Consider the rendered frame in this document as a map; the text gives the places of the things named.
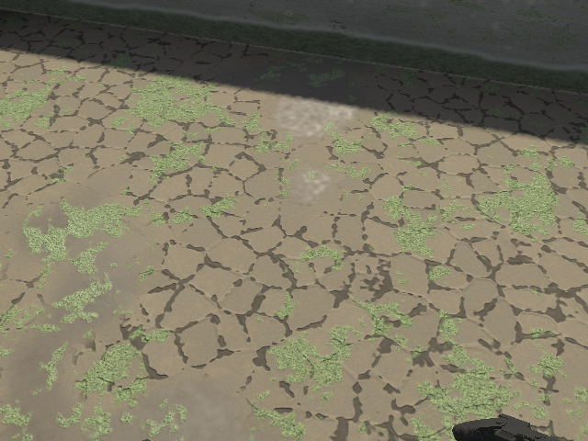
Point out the right robot hand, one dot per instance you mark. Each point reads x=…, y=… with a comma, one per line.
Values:
x=505, y=428

